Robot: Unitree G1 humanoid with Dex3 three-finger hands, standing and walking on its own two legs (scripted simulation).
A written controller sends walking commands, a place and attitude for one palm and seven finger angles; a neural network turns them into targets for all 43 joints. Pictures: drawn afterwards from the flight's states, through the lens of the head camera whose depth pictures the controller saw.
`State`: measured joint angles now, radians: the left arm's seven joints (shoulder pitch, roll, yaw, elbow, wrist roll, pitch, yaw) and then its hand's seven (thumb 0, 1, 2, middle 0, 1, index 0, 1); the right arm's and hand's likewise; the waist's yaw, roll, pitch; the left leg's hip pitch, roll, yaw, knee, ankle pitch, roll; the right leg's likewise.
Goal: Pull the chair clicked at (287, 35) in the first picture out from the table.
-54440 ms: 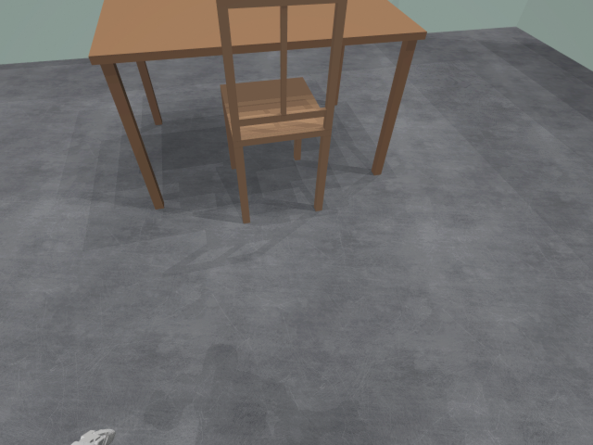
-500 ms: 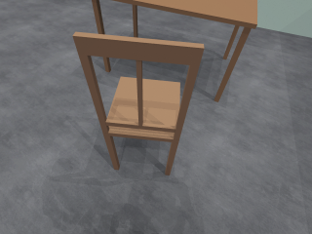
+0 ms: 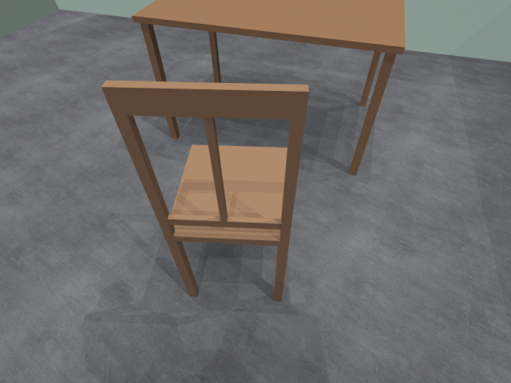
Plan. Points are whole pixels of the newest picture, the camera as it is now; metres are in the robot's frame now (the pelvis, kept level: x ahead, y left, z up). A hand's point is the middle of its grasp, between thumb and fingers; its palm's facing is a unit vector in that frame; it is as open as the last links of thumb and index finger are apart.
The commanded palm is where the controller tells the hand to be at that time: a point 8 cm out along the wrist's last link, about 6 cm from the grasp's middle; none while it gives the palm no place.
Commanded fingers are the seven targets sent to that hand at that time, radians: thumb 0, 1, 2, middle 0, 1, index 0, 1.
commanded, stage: let the arm hang, fingers relaxed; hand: left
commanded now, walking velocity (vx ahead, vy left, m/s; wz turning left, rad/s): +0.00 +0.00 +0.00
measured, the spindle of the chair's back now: (217, 175) +0.57 +0.13 -0.06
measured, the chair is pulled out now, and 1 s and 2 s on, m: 0.69 0.69 0.69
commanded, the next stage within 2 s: look to check the result in 0.18 s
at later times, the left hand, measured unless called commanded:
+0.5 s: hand out of the picture -0.02 +0.15 -0.17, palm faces +0.05 -0.98 -0.17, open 7.4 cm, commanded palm none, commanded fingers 0.00 0.90 0.90 -0.20 -0.30 -0.20 -0.30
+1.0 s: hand out of the picture -0.01 +0.16 -0.17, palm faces +0.05 -0.98 -0.18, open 7.4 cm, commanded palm none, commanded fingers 0.00 0.90 0.90 -0.20 -0.30 -0.20 -0.30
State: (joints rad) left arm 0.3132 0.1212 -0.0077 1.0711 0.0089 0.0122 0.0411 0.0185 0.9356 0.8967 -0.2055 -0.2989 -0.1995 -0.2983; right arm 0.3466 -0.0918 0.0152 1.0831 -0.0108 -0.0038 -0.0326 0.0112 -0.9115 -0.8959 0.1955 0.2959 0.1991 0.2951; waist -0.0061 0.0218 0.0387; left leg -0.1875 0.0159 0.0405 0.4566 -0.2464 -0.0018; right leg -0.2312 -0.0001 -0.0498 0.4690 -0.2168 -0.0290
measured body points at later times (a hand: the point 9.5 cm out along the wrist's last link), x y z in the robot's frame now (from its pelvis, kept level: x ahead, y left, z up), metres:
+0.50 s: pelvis +0.00 +0.00 +0.00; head +0.02 -0.01 +0.45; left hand -0.02 +0.20 -0.16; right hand -0.03 -0.20 -0.16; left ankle +0.00 +0.12 -0.74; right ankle +0.02 -0.10 -0.74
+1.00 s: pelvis +0.00 +0.00 +0.00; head +0.03 -0.01 +0.45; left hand -0.01 +0.21 -0.16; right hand -0.02 -0.20 -0.16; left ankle +0.00 +0.12 -0.74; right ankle +0.02 -0.10 -0.74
